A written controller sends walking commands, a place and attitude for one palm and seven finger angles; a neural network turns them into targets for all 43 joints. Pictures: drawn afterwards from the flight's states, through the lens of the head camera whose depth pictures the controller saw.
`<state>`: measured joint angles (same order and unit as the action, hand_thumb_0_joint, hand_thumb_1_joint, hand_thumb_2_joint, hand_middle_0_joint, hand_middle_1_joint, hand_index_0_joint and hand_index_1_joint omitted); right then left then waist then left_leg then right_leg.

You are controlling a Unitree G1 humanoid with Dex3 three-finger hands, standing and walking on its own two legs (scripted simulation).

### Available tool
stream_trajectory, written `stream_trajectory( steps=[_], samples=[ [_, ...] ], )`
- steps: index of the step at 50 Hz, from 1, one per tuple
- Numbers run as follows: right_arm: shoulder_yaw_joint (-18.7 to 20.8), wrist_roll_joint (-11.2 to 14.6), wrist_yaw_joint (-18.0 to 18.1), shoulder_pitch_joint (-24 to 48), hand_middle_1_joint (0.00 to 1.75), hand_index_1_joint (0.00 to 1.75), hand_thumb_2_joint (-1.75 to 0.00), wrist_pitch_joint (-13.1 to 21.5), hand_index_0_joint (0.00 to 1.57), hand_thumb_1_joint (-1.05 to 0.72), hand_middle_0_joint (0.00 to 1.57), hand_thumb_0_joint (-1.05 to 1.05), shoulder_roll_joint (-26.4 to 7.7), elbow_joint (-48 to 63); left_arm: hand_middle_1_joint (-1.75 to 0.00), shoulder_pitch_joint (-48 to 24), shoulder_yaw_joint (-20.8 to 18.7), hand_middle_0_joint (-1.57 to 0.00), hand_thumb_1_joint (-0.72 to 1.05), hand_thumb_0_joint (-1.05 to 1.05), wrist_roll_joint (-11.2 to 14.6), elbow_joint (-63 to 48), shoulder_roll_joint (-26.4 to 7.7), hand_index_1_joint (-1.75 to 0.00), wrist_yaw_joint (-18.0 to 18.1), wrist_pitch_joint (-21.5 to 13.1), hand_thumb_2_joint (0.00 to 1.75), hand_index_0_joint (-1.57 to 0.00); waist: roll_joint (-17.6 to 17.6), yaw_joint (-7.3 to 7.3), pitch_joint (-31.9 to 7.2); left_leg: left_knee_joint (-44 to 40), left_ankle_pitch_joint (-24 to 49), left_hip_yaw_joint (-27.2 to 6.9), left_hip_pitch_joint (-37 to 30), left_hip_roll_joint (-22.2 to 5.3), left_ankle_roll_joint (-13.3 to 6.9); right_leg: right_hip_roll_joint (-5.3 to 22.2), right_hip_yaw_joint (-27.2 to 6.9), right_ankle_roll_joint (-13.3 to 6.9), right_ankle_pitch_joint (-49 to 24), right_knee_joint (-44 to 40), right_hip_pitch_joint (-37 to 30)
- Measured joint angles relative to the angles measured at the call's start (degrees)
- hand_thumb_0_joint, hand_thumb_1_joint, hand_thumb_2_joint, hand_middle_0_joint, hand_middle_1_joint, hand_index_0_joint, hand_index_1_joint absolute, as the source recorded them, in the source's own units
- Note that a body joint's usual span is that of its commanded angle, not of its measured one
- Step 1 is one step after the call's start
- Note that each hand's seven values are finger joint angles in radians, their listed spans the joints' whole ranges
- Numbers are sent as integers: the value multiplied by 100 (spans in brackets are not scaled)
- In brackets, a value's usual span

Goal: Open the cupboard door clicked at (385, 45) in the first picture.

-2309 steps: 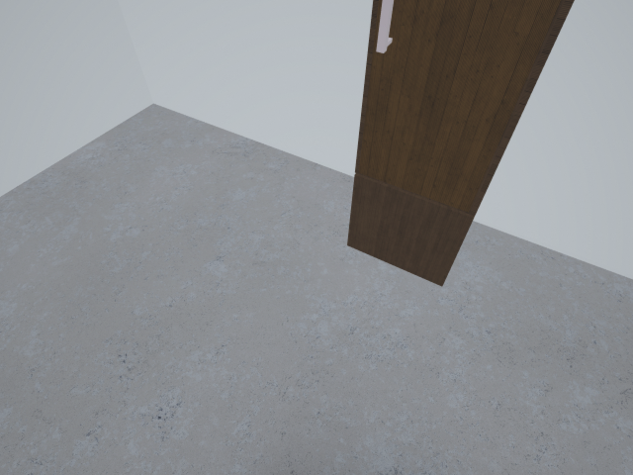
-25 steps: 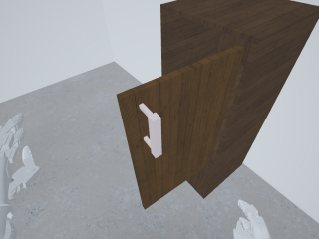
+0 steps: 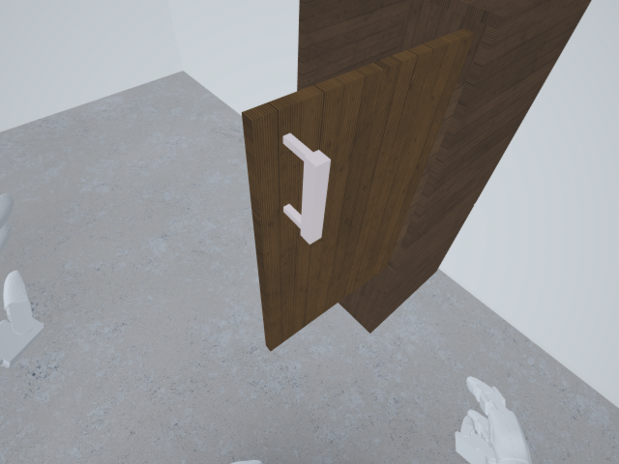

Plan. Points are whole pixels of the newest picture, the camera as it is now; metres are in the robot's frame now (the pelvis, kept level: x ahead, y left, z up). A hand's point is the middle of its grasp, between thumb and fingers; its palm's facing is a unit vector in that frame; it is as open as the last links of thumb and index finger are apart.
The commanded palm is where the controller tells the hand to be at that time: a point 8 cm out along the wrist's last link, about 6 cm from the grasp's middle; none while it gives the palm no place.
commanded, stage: step back with the hand held close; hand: left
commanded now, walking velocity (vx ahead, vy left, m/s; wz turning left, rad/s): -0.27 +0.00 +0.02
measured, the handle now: (302, 191) +0.39 +0.04 +0.16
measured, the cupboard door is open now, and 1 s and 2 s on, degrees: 86 86 86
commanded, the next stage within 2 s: stop stepping back and stand still in 0.52 s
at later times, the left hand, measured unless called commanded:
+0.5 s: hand out of the picture +0.11 +0.29 +0.19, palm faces +0.47 -0.79 -0.39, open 7.4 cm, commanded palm +0.05 +0.32 +0.19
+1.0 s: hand out of the picture +0.02 +0.26 +0.17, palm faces +0.38 -0.82 -0.42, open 7.4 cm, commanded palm -0.04 +0.30 +0.19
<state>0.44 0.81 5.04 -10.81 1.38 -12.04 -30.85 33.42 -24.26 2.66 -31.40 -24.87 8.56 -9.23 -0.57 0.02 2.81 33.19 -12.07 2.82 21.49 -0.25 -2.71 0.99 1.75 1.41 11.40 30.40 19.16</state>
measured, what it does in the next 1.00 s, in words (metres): walks backwards: right foot, then left foot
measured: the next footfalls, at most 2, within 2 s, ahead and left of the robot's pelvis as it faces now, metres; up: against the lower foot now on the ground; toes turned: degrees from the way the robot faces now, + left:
right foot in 0.66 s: -0.19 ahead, -0.07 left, +0.00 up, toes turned -5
left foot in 0.80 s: -0.02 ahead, +0.09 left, +0.00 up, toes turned -4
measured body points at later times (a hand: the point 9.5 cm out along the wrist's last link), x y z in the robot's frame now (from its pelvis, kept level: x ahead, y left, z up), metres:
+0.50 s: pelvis -0.09 +0.02 +0.01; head -0.07 +0.06 +0.46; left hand +0.08 +0.33 +0.21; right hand +0.08 -0.20 -0.07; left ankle +0.03 +0.10 -0.73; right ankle -0.17 -0.14 -0.66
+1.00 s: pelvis -0.19 +0.01 +0.00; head -0.20 +0.02 +0.45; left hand +0.00 +0.30 +0.19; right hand -0.06 -0.25 -0.07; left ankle -0.06 +0.09 -0.73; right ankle -0.26 -0.11 -0.73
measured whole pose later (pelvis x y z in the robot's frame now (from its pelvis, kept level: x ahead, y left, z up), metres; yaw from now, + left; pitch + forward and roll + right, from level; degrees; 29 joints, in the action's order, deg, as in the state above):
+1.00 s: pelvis -0.19 +0.01 +0.00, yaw -2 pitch -1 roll -1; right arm 0.0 -0.2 5.1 -15.0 6.8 -12.1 -36.4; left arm 30.3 -24.1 3.2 -26.3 -24.1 8.2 -9.8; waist -0.7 2.9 -1.2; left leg 25.1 -5.3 -1.0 22.5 1.6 -1.2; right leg -1.5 0.9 -1.0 23.2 27.1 5.4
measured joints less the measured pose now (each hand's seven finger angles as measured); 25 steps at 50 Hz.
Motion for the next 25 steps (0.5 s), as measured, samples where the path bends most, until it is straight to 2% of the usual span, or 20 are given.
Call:
stream_trajectory(
  steps=[6, 10, 12, 13, 15, 16, 18, 20, 22, 25],
  samples=[
    [-46, -20, -17, -182, 30, 30, -90, 226, 20, -90, 20, 1, 35, -26, -30, -222, -98, -22, 89, 1, -127, 77, 110, -30, 36, -171, 90, -21, 93, 0, 38, 451, -79, -124, 336, 45, -28, -105, -113, -25, 98, 454, 257],
    [-26, -71, -64, -209, 30, 30, -90, 263, 20, -90, 20, 1, 8, -250, -30, -252, -28, -22, 89, 1, -120, 29, 294, -30, 100, -246, 90, -21, 112, -67, -21, 933, -844, -164, 595, 81, 152, -75, -106, -37, 10, 463, 366],
    [-21, -91, -77, -195, 30, 30, -90, 250, 20, -90, 20, 1, -21, -385, -30, -286, 42, -22, 89, 1, -115, -9, 344, -30, 122, -261, 90, -21, 64, -82, -36, 1126, -973, -189, 521, 97, 200, -45, -138, 7, -45, 475, 401],
    [-22, -96, -69, -199, 30, 30, -90, 242, 20, -90, 21, 1, -40, -419, -30, -313, 63, -22, 89, 1, -114, -31, 343, -30, 126, -253, 90, -21, 49, -68, -56, 957, -957, -214, 393, 82, 193, -35, -140, 35, -62, 493, 433],
    [-18, -99, -23, -177, 30, 30, -90, 259, 20, -90, 20, 1, -59, -428, -30, -447, 64, -22, 89, 1, -114, -31, 306, -30, 125, -264, 90, -21, 10, -32, 4, 717, -198, -176, 380, 92, 63, -15, -155, 60, 96, 603, 509],
    [-9, -110, -5, -154, 30, 30, -90, 296, 20, -90, 20, 1, -53, -421, -30, -507, 28, -22, 89, 1, -125, 9, 286, -30, 119, -293, 90, -21, 39, -22, 48, 707, -43, -176, 404, 66, -24, -100, -223, 63, 446, 924, 607],
    [34, -139, -1, -131, 30, 30, -90, 388, 20, -91, 20, 1, 46, -425, -30, -565, -93, -22, 89, 1, -133, 111, 187, -30, 118, -327, 90, -21, 101, 35, 75, 557, 56, -232, 404, 6, -122, -355, -389, 23, 1070, 2107, 800],
    [49, -161, -67, -133, 30, 30, -90, 502, 20, -91, 20, 1, 174, -470, -30, -543, -209, -22, 89, 1, -93, 108, 89, -30, 142, -347, 90, -21, 112, 65, 17, 258, 234, -286, 390, -60, -127, -525, -435, 2, 1387, 2890, 786],
    [22, -168, -155, -130, 30, 30, -90, 588, 20, -91, 20, 1, 260, -515, -30, -439, -257, -22, 89, 1, -36, 6, 73, -30, 176, -357, 90, -21, 105, 33, -91, -82, 478, -271, 387, -151, -90, -558, -378, 7, 1558, 3011, 574],
    [-40, -177, -248, -99, 30, 30, -90, 659, 20, -90, 20, 1, 327, -546, -30, -322, -148, -21, 89, 1, 23, -164, 145, -30, 175, -335, 90, -21, 102, -35, -246, -619, 855, -200, 380, -267, -53, -493, -248, -22, 1778, 2398, 14]
  ],
)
